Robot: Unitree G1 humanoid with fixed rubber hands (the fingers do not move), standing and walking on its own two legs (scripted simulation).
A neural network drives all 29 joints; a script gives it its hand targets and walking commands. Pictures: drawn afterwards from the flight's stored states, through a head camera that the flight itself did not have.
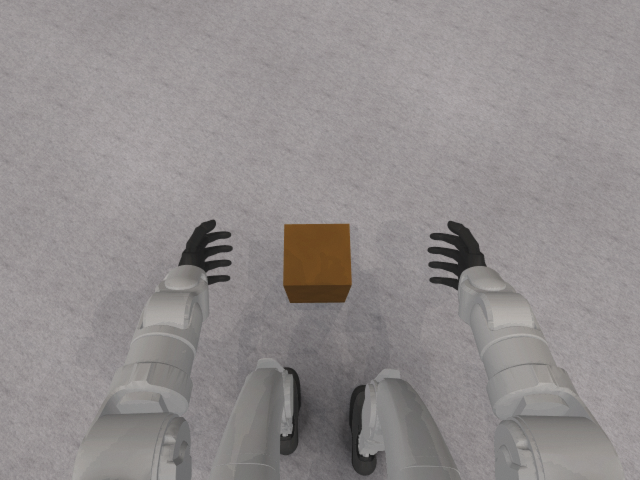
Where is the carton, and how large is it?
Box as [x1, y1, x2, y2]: [283, 224, 351, 302]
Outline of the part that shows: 284,224 283,285 289,301 344,302 351,285 349,225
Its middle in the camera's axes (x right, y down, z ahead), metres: +0.00 +0.06 +1.00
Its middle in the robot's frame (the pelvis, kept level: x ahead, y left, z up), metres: +0.50 +0.03 -0.56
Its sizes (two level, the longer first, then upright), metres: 0.153 0.146 0.238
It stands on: the floor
